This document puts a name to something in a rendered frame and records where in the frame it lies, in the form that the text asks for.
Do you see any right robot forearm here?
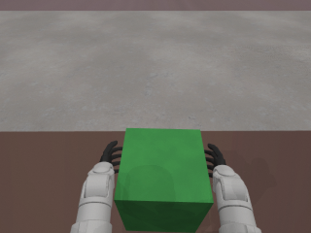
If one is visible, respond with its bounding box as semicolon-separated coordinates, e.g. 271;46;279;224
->
212;165;261;233

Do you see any carton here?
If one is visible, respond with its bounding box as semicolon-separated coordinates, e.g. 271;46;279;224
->
114;128;214;233

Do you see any robot left hand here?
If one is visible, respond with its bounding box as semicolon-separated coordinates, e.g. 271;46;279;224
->
99;140;123;174

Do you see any left robot forearm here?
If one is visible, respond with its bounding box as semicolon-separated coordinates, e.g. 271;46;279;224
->
70;161;115;233

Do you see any robot right hand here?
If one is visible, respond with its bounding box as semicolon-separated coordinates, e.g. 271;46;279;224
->
204;144;226;178

